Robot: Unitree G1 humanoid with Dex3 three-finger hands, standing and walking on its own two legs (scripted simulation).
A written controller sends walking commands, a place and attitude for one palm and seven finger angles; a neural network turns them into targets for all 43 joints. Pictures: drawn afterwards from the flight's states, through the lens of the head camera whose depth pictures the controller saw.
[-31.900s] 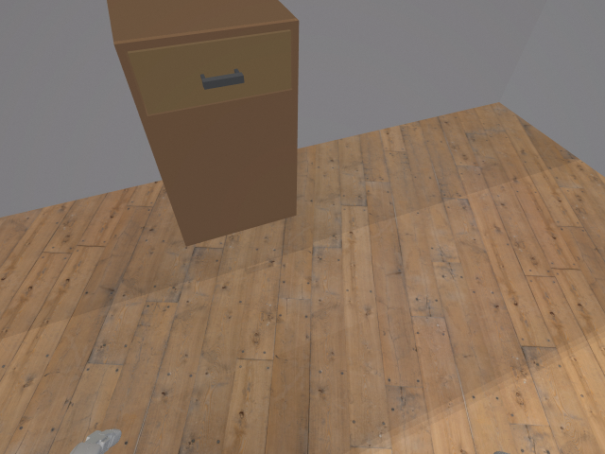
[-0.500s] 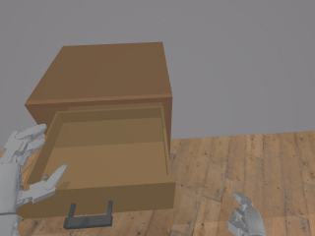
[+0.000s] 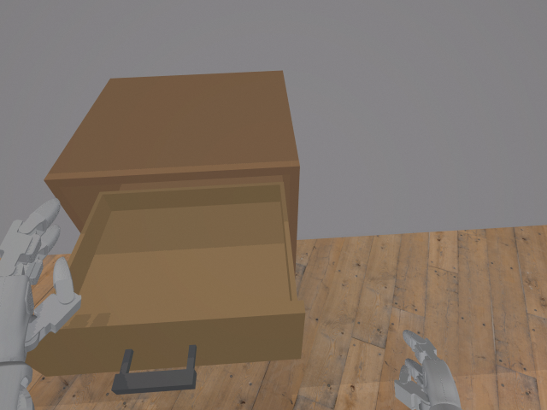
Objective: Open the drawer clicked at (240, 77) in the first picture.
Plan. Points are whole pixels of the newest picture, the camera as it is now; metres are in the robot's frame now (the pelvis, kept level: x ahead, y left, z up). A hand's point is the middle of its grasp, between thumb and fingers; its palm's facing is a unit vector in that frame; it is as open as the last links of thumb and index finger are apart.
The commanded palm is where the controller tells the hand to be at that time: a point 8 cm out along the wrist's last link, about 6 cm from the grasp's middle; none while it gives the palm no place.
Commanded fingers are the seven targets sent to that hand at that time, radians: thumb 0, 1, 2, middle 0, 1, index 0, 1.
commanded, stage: step back with the hand held close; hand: left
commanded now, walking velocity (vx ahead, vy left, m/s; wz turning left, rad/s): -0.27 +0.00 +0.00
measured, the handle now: (157, 367) +0.19 +0.21 -0.06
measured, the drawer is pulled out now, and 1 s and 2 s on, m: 0.30 0.30 0.30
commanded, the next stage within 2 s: stop stepping back and stand still in 1.30 s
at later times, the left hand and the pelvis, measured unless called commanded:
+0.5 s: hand (23, 357) +0.12 +0.26 +0.15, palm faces +0.33 -0.80 -0.51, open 7.4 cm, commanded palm +0.06 +0.30 +0.17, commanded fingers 0.00 0.90 0.90 -0.20 -0.30 -0.20 -0.30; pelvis -0.06 +0.02 -0.01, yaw +1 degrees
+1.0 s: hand out of the picture +0.07 +0.26 +0.15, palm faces +0.34 -0.80 -0.50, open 7.4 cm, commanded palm +0.00 +0.29 +0.17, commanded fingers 0.00 0.90 0.90 -0.20 -0.30 -0.20 -0.30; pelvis -0.13 +0.01 -0.02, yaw -1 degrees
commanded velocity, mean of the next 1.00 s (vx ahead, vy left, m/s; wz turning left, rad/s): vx -0.31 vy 0.00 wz -0.03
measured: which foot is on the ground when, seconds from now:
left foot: down 0.00-1.00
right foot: down 0.00-0.76, up 0.78-0.96, down 0.98-1.00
